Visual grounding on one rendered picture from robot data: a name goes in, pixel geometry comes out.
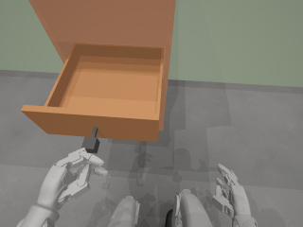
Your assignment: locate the cabinet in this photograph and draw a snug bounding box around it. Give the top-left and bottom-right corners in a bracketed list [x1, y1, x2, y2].
[28, 0, 176, 131]

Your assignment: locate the drawer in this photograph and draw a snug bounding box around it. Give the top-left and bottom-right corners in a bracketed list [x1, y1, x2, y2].
[21, 43, 165, 142]

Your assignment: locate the handle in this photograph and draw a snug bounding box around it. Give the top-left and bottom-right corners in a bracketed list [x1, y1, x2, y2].
[81, 127, 100, 154]

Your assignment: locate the robot right hand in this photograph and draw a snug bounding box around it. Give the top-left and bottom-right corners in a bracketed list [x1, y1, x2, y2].
[212, 164, 251, 220]

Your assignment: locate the right robot thigh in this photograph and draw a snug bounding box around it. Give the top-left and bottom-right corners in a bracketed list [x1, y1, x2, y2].
[173, 192, 213, 227]

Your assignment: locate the left robot forearm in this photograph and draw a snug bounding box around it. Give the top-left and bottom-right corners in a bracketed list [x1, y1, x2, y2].
[16, 204, 60, 227]

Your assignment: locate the robot left hand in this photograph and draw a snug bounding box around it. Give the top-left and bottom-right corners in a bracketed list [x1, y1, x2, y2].
[36, 148, 109, 211]

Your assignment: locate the right robot forearm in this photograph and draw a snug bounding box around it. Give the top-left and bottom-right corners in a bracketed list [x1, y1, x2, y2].
[232, 214, 258, 227]

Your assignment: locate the robot thigh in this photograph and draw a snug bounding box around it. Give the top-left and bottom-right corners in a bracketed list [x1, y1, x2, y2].
[173, 192, 213, 227]
[106, 198, 140, 227]

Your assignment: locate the left robot thigh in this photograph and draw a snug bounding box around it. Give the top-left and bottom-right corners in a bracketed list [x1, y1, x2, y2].
[106, 198, 140, 227]

